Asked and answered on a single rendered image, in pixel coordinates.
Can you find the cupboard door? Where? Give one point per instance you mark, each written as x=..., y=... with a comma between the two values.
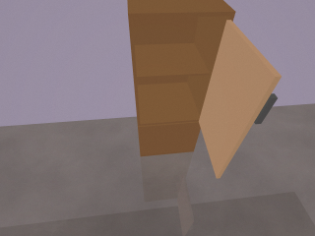
x=240, y=85

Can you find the handle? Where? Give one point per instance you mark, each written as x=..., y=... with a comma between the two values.
x=265, y=110

